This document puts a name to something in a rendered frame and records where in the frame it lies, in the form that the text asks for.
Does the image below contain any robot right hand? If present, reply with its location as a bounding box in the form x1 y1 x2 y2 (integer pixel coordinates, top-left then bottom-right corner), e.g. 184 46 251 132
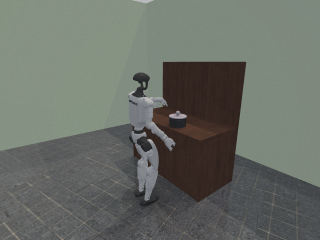
164 138 176 151

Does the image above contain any robot torso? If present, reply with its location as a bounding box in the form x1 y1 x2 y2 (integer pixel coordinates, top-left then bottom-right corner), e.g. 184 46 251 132
129 91 148 145

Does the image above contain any table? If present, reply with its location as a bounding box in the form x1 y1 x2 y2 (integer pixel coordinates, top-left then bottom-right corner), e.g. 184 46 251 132
132 61 246 202

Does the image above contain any right robot upper arm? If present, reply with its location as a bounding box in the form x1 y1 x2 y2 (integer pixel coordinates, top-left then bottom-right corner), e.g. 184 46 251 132
143 98 155 130

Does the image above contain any right robot forearm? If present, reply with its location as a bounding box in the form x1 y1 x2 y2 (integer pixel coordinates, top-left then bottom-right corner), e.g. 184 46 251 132
150 122 169 142

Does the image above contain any left robot forearm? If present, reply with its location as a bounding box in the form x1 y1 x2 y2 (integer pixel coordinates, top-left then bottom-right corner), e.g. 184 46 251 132
149 97 157 102

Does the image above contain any pot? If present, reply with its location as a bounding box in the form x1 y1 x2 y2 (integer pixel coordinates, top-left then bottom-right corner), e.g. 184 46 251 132
169 118 187 128

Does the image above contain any lid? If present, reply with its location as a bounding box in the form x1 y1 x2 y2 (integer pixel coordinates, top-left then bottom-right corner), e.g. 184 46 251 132
169 113 187 119

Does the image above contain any robot left hand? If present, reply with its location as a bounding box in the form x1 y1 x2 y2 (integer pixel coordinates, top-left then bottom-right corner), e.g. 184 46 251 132
154 97 168 108

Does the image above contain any robot right shin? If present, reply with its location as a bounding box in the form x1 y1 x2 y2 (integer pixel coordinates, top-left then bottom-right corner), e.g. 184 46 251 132
144 169 158 201

